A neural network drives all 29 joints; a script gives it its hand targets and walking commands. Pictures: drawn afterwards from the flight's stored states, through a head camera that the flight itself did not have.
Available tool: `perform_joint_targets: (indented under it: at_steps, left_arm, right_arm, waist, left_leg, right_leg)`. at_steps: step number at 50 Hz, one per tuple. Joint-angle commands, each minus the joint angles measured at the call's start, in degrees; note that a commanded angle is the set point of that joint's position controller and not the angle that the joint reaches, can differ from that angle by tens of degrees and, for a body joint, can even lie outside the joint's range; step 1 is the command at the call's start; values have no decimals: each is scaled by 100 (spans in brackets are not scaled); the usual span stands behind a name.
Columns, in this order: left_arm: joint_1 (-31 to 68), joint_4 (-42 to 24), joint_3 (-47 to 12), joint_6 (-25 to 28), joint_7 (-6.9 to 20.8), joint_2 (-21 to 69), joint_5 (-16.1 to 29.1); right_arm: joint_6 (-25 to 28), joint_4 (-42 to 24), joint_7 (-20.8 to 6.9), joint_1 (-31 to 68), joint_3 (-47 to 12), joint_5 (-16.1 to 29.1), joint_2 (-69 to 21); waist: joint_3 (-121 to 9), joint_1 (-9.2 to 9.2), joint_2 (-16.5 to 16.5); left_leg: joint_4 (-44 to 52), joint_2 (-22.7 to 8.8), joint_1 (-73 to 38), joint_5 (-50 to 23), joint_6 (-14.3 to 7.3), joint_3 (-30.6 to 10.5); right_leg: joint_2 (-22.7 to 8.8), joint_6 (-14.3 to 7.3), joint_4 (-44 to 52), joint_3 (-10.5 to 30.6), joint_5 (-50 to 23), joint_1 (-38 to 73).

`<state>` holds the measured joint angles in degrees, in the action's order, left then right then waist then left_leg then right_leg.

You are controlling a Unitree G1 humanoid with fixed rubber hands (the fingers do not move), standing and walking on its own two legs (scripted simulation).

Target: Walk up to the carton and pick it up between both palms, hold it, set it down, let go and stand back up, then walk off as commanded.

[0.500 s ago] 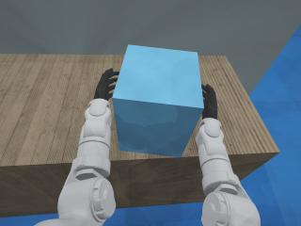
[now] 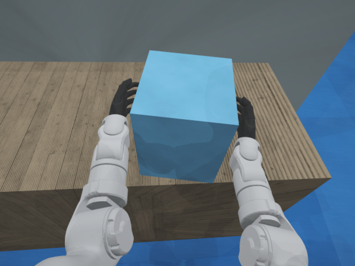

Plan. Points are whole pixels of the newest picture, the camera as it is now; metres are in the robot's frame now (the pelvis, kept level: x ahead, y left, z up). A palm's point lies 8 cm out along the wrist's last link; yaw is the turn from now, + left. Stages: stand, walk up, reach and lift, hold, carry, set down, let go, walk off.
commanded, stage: reach and lift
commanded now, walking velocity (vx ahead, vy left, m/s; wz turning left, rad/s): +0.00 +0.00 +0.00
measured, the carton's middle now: (183, 120) +0.44 -0.05 +0.05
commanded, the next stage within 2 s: none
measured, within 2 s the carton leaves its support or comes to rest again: leaves its support in 0.30 s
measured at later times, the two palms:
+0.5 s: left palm (114, 111) +0.41 +0.11 +0.14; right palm (247, 131) +0.36 -0.18 +0.10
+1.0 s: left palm (104, 97) +0.40 +0.12 +0.18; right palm (247, 114) +0.37 -0.17 +0.14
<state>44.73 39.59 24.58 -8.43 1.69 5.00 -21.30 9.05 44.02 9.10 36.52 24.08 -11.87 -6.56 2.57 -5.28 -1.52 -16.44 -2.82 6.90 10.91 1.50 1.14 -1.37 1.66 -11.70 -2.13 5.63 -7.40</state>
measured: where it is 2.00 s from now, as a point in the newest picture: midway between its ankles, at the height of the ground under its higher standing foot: outside the picture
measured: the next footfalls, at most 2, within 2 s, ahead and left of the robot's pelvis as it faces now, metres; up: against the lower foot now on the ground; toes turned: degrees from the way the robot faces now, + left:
none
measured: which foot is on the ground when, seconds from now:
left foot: down 0.00-1.00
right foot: down 0.00-1.00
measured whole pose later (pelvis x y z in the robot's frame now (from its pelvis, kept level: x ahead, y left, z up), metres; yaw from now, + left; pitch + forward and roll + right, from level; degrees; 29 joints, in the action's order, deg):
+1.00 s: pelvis -0.01 +0.00 +0.00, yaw +2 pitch -3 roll -1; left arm 46.3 33.4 16.4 -22.3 -3.2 1.7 -17.0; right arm 0.8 49.1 12.0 42.0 6.6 6.7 3.1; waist 0.2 -5.7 -1.2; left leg -19.7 -2.8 3.8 12.4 1.3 -0.2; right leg -1.4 1.8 -12.3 -4.0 6.3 -2.4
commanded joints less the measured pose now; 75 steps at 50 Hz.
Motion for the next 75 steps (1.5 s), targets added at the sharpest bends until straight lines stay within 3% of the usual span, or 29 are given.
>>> perform_joint_targets:
  at_steps: [1,3,7,10,17,18,21,22,23,25,30,31,38,41,44,45,47,49,51,54,56,59,61,62,64,65,69,72,75]
  left_arm:
    - [2384,231,-1892,196,614,2966,49]
    - [2862,-8,-2235,304,542,3089,329]
    - [2967,-119,-2393,464,423,3136,345]
    - [3236,32,-2199,602,405,3012,261]
    - [3482,-130,-2566,793,272,3234,467]
    - [3283,303,-2324,734,280,3111,312]
    - [3656,-6,-2372,656,247,3158,360]
    - [3514,353,-2180,575,267,3101,286]
    - [3412,169,-2242,535,266,3124,307]
    - [3356,487,-1996,302,308,2951,146]
    - [3631,433,-1976,4,350,3056,280]
    - [3986,-76,-2333,64,337,3256,515]
    - [4011,-514,-3085,-222,128,3651,942]
    - [3700,-905,-3368,-467,108,3666,1075]
    - [3333,-851,-3251,-880,181,3448,921]
    - [3058,-638,-2980,-1084,224,3364,763]
    - [3096,-1079,-3255,-1311,294,3434,933]
    - [2968,-1179,-3158,-1527,383,3296,926]
    - [3205,-1519,-3248,-1652,429,3421,1040]
    - [3727,-2350,-3846,-1644,274,3718,1458]
    - [4036,-2610,-3918,-1682,223,3745,1539]
    - [3929,-2505,-4110,-1891,125,3897,1616]
    - [3757,-1942,-3640,-2130,194,3560,1316]
    - [4014,-2170,-3808,-2244,118,3750,1325]
    - [4019,-1749,-3582,-2389,150,3709,1206]
    - [4031,-1797,-3387,-2483,131,3664,1078]
    - [4686,-2154,-3768,-2619,33,3896,1510]
    - [4501,-1920,-3656,-2714,-26,3909,1585]
    - [4238,-1524,-3206,-2906,52,3576,1412]
  right_arm:
    - [425,-408,-639,3558,-2227,-171,-2742]
    - [533,-401,-628,3833,-2209,-135,-2738]
    - [821,-440,-597,4018,-2356,-103,-2750]
    - [891,-197,-556,4104,-2254,-222,-2637]
    - [1250,-134,-555,4513,-2356,-75,-2549]
    - [1197,-1,-552,4553,-2373,-127,-2434]
    - [1187,-120,-553,4954,-2368,-17,-2497]
    - [1065,126,-554,4828,-2220,-43,-2422]
    - [1049,15,-582,4765,-2371,26,-2404]
    - [806,257,-582,4738,-2150,74,-2375]
    - [620,-218,-555,5358,-2222,192,-2487]
    - [720,-568,-535,5559,-2384,306,-2625]
    - [326,-995,-477,5741,-3106,1014,-2922]
    - [70,-1191,-367,5498,-3448,1385,-2735]
    - [-276,-1122,-262,5456,-3544,1634,-2402]
    - [-446,-1132,-258,5366,-3686,1836,-2424]
    - [-687,-1232,-205,5256,-3791,2018,-2308]
    - [-921,-1303,-138,5131,-3940,2099,-2376]
    - [-904,-1994,-116,5746,-4067,2339,-2507]
    - [-966,-2561,-86,6046,-4387,2626,-2716]
    - [-1072,-2717,-76,6076,-4421,2691,-2830]
    - [-1220,-2857,-74,6215,-4289,2690,-2662]
    - [-1512,-2164,-141,5916,-4038,2486,-2496]
    - [-1537,-2379,-190,6153,-4160,2641,-2520]
    - [-1671,-1978,-236,6207,-3718,2413,-2443]
    - [-1771,-1687,-287,6070,-3693,2477,-2371]
    - [-1845,-2364,-272,7087,-4059,2861,-2663]
    - [-1972,-2497,-154,7306,-4092,3053,-2789]
    - [-2258,-2215,-30,7207,-4068,3159,-2708]
  waist:
    - [-2757,107,198]
    - [-3182,-41,258]
    - [-3465,18,356]
    - [-3145,-64,169]
    - [-3791,-23,334]
    - [-3330,49,233]
    - [-3303,97,248]
    - [-2897,41,30]
    - [-2987,220,123]
    - [-2389,208,-73]
    - [-2654,170,-170]
    - [-3242,149,-30]
    - [-4095,12,460]
    - [-4034,-120,469]
    - [-3090,-127,284]
    - [-2833,10,148]
    - [-2401,-191,94]
    - [-1961,-104,-26]
    - [-2569,-56,-164]
    - [-3307,-151,201]
    - [-3429,-105,255]
    - [-3397,-198,489]
    - [-2631,-126,337]
    - [-2824,-55,449]
    - [-2323,-171,414]
    - [-2178,-81,498]
    - [-2952,3,325]
    - [-3194,61,241]
    - [-2595,69,32]
  left_leg:
    - [-51,397,-160,-1851,66,544]
    - [-160,371,-503,-2127,131,439]
    - [-362,352,-741,-2750,241,391]
    - [-215,402,-431,-2155,149,429]
    - [-390,364,-889,-2713,234,345]
    - [-271,381,-750,-2227,160,388]
    - [-123,379,-607,-1845,112,406]
    - [-26,387,-485,-1458,59,410]
    - [-25,394,-447,-1506,35,446]
    - [168,417,-400,-997,-64,504]
    - [165,478,-398,-839,-197,457]
    - [51,478,-570,-1224,-98,428]
    - [-454,458,-952,-2266,105,192]
    - [-661,487,-1198,-2780,220,113]
    - [-527,492,-1101,-2594,132,54]
    - [-474,532,-1016,-2292,59,76]
    - [-441,483,-1194,-2417,58,-19]
    - [-382,506,-1082,-2230,10,1]
    - [-377,560,-1073,-2115,-63,-34]
    - [-649,561,-1281,-2731,62,-109]
    - [-639,566,-1295,-2536,125,-119]
    - [-681,540,-1317,-2304,212,-129]
    - [-379,520,-963,-1301,82,-7]
    - [-356,501,-924,-1195,90,-18]
    - [-159,433,-690,-514,37,-10]
    - [-88,413,-643,-359,36,-4]
    - [-232,453,-684,-875,15,-49]
    - [-422,480,-817,-1298,31,-52]
    - [-303,571,-618,-911,-82,8]
  right_leg:
    - [380,64,-496,-396,-2711,1763]
    - [435,70,-488,-476,-2605,1552]
    - [443,74,-526,-484,-3026,1536]
    - [399,69,-420,-481,-2564,1598]
    - [465,65,-443,-514,-2478,1302]
    - [428,43,-359,-456,-2005,1272]
    - [408,16,-333,-503,-1734,1370]
    - [411,21,-267,-481,-1481,1360]
    - [398,35,-265,-470,-1444,1406]
    - [389,23,-119,-485,-981,1333]
    - [375,60,-176,-502,-1032,1436]
    - [405,84,-278,-532,-1376,1492]
    - [466,38,-382,-398,-2061,1283]
    - [499,24,-403,-345,-2405,1433]
    - [521,106,-354,-334,-2154,1341]
    - [505,119,-345,-288,-1996,1514]
    - [562,130,-377,-378,-2004,1471]
    - [501,159,-354,-336,-2033,1582]
    - [506,205,-425,-333,-2284,1798]
    - [588,150,-617,-333,-2636,1788]
    - [637,97,-547,-305,-2179,1596]
    - [654,32,-434,-312,-1602,1268]
    - [559,38,-279,-186,-669,1184]
    - [577,5,-359,-270,-568,1128]
    - [562,-40,-290,-207,61,974]
    - [561,-53,-285,-219,207,1036]
    - [641,-47,-417,-181,-281,1265]
    - [683,-38,-362,-158,-630,1241]
    - [626,49,-276,-40,-650,1348]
